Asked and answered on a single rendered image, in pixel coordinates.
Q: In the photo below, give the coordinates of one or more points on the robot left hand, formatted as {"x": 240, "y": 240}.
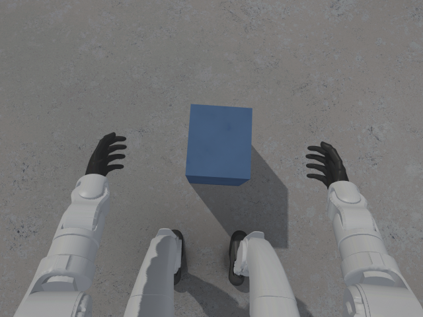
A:
{"x": 98, "y": 163}

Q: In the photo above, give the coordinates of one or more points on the left robot upper arm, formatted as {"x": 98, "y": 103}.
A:
{"x": 57, "y": 304}

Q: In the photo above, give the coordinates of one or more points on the robot right foot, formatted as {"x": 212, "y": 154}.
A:
{"x": 235, "y": 279}

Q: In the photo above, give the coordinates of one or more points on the right robot forearm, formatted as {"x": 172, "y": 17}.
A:
{"x": 362, "y": 249}

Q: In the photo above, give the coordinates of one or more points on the carton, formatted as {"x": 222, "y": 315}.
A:
{"x": 219, "y": 145}

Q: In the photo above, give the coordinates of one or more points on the right robot upper arm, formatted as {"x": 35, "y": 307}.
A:
{"x": 365, "y": 300}

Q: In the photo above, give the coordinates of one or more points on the left robot forearm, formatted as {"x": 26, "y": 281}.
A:
{"x": 69, "y": 265}

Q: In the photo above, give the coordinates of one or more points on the robot right hand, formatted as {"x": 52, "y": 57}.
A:
{"x": 333, "y": 170}

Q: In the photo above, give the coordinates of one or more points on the robot right thigh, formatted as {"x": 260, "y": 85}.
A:
{"x": 271, "y": 294}

